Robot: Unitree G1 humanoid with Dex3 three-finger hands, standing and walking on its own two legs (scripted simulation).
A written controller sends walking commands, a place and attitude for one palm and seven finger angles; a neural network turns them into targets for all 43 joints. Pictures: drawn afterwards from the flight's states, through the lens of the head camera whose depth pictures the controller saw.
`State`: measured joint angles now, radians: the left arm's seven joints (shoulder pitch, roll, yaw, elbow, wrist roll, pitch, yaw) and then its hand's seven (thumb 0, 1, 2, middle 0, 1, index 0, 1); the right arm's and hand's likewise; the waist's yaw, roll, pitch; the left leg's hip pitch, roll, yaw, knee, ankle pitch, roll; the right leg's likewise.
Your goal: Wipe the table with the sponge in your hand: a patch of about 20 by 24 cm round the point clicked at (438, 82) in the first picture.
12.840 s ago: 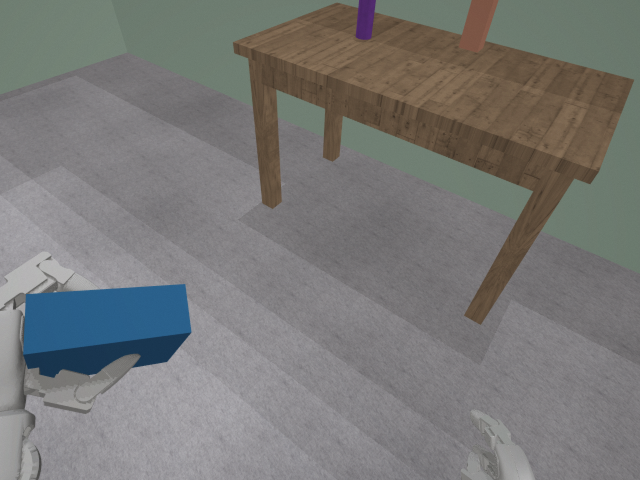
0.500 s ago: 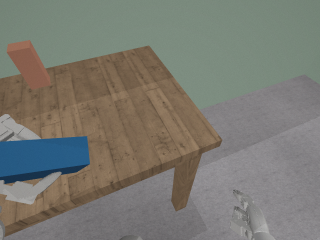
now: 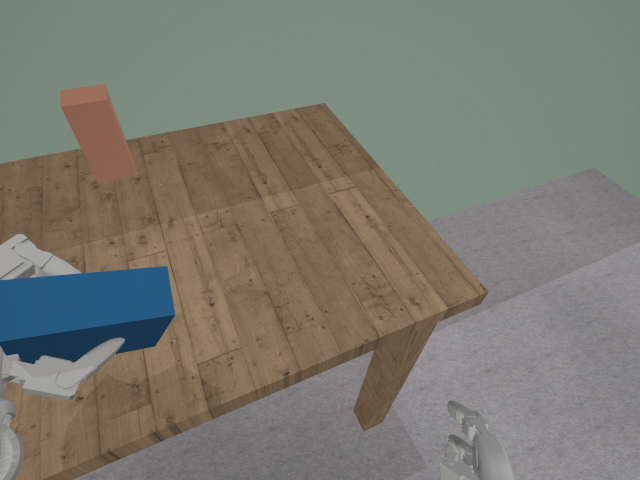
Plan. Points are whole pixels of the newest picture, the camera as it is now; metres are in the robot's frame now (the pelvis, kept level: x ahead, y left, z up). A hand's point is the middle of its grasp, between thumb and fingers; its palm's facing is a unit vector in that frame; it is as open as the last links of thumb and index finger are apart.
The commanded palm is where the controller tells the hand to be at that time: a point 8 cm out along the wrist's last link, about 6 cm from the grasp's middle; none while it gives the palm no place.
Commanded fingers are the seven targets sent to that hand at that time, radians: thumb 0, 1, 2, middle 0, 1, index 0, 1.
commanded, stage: come to a stop and stand still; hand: left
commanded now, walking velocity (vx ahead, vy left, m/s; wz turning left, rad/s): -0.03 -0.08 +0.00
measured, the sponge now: (116, 316) +0.23 +0.22 +0.14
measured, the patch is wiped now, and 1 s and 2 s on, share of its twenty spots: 0.00 0.00 0.00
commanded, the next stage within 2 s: look again from close up in 1.18 s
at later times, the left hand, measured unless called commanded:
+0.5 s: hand (121, 330) +0.22 +0.21 +0.14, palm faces +0.28 -0.87 -0.40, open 9.2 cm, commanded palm +0.17 +0.26 +0.17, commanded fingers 0.00 0.10 1.30 -1.20 -1.60 -1.20 -1.60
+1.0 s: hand (71, 313) +0.22 +0.26 +0.15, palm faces +0.39 -0.85 -0.35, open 9.2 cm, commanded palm +0.17 +0.28 +0.17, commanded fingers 0.00 0.10 1.30 -1.20 -1.60 -1.20 -1.60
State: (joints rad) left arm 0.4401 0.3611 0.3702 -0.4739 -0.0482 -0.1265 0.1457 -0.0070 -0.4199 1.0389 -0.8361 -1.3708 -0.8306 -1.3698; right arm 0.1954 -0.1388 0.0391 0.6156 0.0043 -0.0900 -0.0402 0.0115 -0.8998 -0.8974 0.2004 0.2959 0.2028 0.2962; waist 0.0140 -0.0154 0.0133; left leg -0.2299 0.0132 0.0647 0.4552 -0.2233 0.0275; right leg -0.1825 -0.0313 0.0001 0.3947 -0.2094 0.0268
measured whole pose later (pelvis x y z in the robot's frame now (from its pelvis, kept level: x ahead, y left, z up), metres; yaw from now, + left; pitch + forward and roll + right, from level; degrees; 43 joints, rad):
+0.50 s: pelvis +0.00 -0.02 +0.00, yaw -1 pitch +0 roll -1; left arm 0.48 0.38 0.31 -0.46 -0.04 -0.23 0.07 -0.01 -0.42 1.04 -0.83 -1.38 -0.82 -1.38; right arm 0.23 -0.21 -0.02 0.59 0.01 -0.15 -0.03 0.01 -0.90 -0.90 0.20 0.30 0.20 0.30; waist 0.02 -0.03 0.05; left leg -0.25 0.04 0.06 0.48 -0.24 0.00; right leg -0.21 -0.01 0.00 0.43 -0.23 0.02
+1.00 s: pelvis +0.01 +0.00 +0.00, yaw +0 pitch +0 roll -1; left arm 0.42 0.38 0.36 -0.48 -0.04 -0.19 0.11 -0.01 -0.41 1.04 -0.83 -1.39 -0.82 -1.39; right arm 0.17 -0.18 0.02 0.56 0.01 -0.13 -0.03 0.01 -0.90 -0.90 0.20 0.30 0.20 0.30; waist 0.04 -0.05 0.06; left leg -0.22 0.02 0.06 0.46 -0.24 0.03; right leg -0.16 -0.03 0.00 0.37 -0.20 0.05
